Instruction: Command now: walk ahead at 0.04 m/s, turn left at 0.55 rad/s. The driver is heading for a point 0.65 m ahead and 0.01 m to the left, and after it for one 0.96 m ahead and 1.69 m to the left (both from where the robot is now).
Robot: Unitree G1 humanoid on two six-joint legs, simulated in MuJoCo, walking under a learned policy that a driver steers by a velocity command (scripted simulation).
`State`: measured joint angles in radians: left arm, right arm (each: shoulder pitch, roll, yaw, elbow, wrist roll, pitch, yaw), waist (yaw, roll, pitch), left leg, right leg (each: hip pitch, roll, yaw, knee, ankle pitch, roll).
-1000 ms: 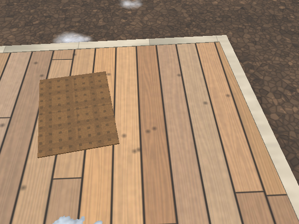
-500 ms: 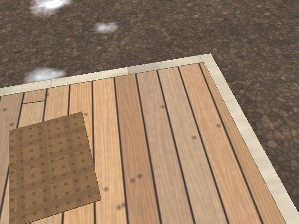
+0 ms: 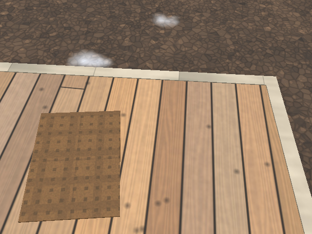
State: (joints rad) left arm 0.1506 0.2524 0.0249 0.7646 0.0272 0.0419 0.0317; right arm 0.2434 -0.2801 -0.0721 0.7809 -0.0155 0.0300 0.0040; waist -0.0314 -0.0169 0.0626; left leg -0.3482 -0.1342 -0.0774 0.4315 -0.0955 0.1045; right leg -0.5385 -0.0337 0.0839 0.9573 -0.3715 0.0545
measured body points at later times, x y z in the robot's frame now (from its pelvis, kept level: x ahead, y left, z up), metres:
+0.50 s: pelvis +0.02 -0.06 +0.01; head +0.05 -0.07 +0.46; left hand +0.05 +0.23 -0.09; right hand +0.21 -0.29 -0.12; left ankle -0.05 +0.07 -0.68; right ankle +0.04 -0.15 -0.74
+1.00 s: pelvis +0.15 -0.01 -0.01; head +0.18 -0.01 +0.44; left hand +0.25 +0.26 -0.13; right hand +0.18 -0.27 -0.14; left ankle -0.03 +0.04 -0.74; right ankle +0.33 -0.09 -0.70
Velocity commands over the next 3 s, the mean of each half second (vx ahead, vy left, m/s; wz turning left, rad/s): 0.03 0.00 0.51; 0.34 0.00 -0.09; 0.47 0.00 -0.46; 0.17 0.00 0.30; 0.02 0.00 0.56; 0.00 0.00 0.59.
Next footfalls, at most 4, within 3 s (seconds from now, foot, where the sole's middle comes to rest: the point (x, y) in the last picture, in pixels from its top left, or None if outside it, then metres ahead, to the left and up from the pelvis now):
0.20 right None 0.08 -0.14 -0.77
0.64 left None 0.01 0.05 -0.77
1.08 right None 0.38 -0.07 -0.77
1.62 left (140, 176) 0.70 0.06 -0.77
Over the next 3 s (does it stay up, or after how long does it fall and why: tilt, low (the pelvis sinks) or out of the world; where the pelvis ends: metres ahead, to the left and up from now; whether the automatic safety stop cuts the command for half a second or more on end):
stays up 0.59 -0.02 0.01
